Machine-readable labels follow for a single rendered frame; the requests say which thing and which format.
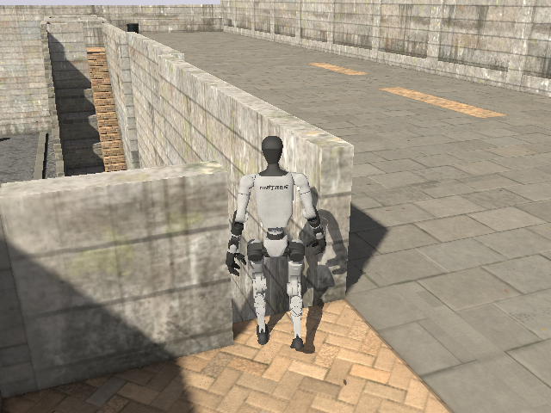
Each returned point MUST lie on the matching robot left hand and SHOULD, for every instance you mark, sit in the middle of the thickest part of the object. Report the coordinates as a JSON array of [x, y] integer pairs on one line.
[[231, 263]]

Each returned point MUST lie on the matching robot left forearm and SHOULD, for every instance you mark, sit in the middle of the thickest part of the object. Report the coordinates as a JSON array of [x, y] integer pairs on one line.
[[235, 235]]

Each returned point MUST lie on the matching right robot thigh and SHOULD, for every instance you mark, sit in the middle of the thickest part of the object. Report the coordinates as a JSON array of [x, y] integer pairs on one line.
[[296, 252]]

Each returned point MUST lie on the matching right robot upper arm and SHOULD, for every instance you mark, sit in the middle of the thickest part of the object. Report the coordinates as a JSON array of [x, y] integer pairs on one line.
[[306, 197]]

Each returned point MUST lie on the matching robot thigh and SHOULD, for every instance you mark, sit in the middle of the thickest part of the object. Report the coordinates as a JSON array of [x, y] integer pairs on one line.
[[255, 253], [296, 252]]

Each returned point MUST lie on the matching robot right hand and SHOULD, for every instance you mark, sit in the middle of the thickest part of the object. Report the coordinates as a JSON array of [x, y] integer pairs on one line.
[[314, 242]]

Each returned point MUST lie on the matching robot right forearm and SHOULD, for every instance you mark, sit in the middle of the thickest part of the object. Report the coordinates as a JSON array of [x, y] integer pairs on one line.
[[316, 225]]

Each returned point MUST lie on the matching left robot thigh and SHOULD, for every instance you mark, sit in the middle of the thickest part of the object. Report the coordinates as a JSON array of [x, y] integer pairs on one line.
[[255, 253]]

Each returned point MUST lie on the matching left robot upper arm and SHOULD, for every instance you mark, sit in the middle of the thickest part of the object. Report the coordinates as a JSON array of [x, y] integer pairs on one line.
[[246, 183]]

